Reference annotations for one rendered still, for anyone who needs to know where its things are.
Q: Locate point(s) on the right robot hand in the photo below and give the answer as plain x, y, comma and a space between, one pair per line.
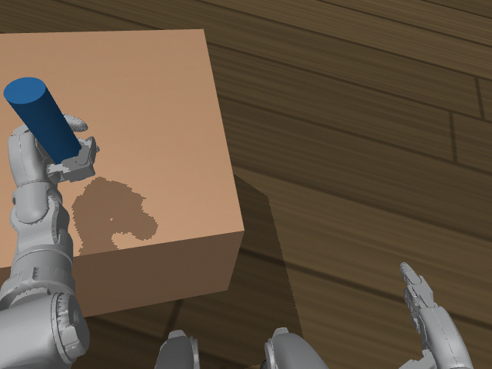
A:
443, 346

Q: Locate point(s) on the left robot hand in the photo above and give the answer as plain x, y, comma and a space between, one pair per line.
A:
30, 162

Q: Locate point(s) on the left robot arm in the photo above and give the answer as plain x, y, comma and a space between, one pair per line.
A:
41, 323

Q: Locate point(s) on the can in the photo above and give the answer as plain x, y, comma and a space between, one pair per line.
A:
34, 104

